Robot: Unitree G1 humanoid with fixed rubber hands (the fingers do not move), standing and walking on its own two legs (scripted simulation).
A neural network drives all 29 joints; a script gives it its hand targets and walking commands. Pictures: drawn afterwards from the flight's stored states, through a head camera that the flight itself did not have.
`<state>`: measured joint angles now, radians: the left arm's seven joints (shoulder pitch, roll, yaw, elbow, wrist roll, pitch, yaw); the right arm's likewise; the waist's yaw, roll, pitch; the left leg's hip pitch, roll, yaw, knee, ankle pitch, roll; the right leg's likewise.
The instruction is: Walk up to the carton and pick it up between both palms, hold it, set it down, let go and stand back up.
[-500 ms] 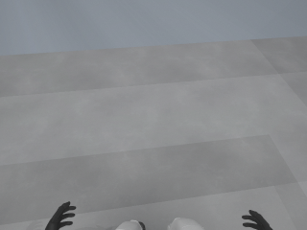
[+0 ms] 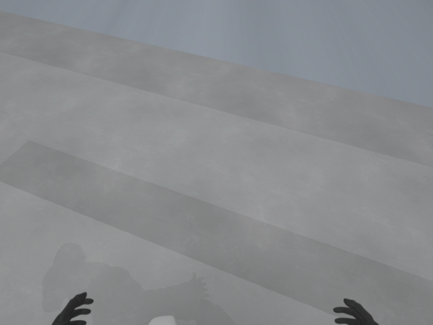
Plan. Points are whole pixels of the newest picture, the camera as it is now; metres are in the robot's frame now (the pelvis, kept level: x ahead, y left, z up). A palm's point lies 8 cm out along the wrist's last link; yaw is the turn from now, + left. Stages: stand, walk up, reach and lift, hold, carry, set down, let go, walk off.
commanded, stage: walk up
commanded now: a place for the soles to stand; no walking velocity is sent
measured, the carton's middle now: out of the picture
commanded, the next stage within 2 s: none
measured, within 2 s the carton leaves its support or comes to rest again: neither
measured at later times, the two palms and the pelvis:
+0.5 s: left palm out of the picture -0.03 +0.39 -0.10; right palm (259, 254) +0.26 -0.08 -0.09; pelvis +0.04 +0.11 +0.00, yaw +30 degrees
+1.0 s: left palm out of the picture -0.16 +0.49 -0.13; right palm (107, 220) +0.34 +0.27 -0.09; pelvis +0.06 +0.30 -0.01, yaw +59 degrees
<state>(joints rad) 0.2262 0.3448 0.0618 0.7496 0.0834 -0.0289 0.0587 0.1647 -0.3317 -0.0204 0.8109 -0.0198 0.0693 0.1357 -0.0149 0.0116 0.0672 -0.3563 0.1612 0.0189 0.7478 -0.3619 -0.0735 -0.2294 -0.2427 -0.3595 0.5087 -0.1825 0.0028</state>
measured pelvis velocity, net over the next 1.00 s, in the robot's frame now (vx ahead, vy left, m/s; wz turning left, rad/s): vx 0.06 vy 0.30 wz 1.03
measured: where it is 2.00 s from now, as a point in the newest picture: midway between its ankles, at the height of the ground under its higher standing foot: outside the picture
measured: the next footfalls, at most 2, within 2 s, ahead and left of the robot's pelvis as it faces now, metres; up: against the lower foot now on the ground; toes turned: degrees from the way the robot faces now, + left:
left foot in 0.04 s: +0.06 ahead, +0.17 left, +0.00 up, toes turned +7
right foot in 0.44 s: +0.17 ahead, +0.06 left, +0.00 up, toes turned +27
